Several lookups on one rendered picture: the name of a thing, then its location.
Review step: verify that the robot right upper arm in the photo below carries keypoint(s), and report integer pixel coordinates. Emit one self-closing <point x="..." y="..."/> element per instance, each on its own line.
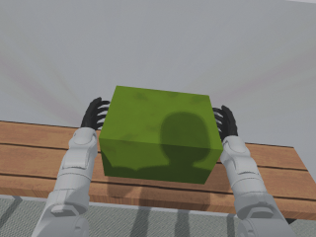
<point x="263" y="227"/>

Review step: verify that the table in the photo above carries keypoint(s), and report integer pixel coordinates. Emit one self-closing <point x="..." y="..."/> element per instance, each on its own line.
<point x="31" y="156"/>

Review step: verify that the carton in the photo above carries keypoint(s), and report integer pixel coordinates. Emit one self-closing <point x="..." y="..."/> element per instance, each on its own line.
<point x="159" y="135"/>

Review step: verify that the robot right hand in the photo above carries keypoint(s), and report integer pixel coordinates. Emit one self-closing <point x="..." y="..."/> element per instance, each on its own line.
<point x="228" y="125"/>

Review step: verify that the robot left forearm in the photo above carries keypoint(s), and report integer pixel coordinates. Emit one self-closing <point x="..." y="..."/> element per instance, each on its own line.
<point x="70" y="194"/>

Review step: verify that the robot left hand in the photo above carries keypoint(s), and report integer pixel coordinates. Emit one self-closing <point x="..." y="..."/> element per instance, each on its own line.
<point x="91" y="117"/>

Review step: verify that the robot right forearm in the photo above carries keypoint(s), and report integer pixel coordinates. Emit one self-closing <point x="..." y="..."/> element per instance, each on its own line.
<point x="251" y="196"/>

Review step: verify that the robot left upper arm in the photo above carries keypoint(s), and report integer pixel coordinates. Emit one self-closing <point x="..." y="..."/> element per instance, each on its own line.
<point x="63" y="226"/>

